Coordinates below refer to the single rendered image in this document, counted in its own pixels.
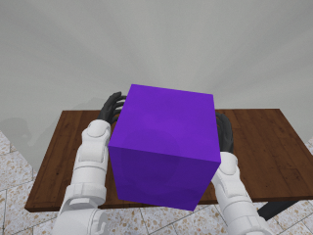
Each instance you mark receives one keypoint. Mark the carton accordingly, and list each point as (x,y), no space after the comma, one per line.
(164,148)

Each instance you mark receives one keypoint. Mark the right robot forearm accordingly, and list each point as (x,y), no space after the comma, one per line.
(235,203)

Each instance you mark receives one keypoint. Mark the right robot hand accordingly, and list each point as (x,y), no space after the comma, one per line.
(225,134)

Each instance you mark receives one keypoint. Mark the left robot forearm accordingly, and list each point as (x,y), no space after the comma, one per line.
(87,187)

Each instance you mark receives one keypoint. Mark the left robot hand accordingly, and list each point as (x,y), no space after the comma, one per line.
(108,111)

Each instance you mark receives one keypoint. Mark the left robot upper arm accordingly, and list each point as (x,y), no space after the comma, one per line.
(82,222)

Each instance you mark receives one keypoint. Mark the table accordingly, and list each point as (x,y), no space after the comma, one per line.
(275,165)

